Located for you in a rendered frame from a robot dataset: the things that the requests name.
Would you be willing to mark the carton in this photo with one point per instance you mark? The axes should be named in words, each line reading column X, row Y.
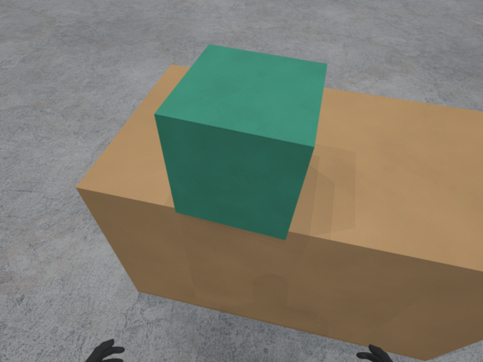
column 237, row 135

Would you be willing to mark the pedestal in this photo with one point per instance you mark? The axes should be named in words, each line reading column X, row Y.
column 385, row 246

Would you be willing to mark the left robot hand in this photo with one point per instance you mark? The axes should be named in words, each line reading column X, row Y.
column 103, row 350

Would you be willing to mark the right robot hand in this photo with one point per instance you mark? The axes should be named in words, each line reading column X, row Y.
column 376, row 355

